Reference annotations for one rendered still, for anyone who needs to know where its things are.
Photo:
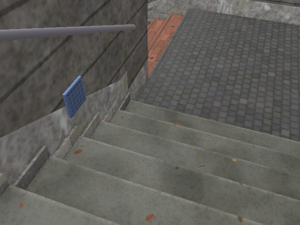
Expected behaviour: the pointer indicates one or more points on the stairs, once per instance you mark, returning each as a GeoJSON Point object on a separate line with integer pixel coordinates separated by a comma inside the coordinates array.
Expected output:
{"type": "Point", "coordinates": [159, 33]}
{"type": "Point", "coordinates": [154, 166]}

